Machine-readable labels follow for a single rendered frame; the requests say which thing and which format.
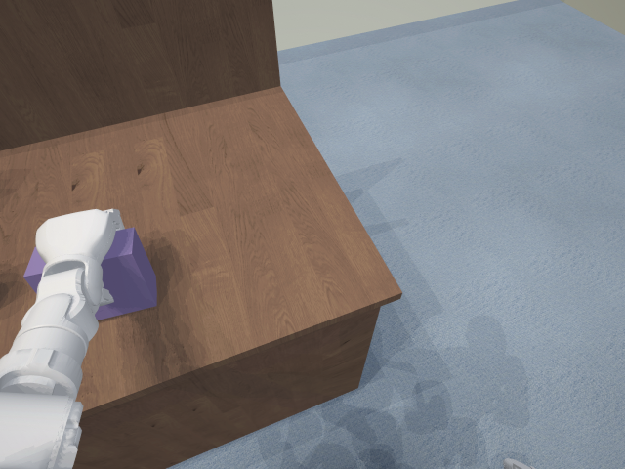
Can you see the robot left hand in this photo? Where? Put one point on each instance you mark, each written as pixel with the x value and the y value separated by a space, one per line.
pixel 89 233

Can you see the left robot forearm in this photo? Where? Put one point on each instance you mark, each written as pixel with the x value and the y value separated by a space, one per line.
pixel 48 351

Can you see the table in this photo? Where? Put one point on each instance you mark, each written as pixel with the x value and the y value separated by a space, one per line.
pixel 268 285

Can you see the robot left upper arm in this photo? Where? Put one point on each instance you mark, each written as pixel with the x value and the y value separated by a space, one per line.
pixel 38 431

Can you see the sponge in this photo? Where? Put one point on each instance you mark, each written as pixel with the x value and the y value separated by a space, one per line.
pixel 127 274

